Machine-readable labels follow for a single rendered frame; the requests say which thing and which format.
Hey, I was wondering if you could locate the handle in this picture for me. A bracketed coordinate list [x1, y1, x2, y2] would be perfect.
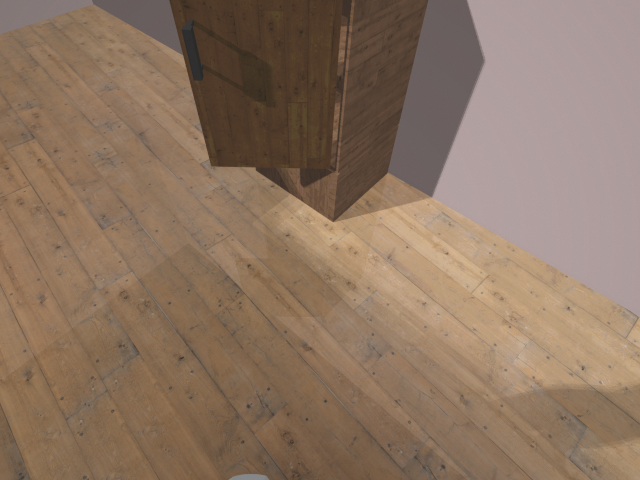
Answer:
[182, 19, 204, 81]

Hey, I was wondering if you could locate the cupboard door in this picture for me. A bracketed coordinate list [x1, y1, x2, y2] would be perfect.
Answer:
[169, 0, 343, 169]

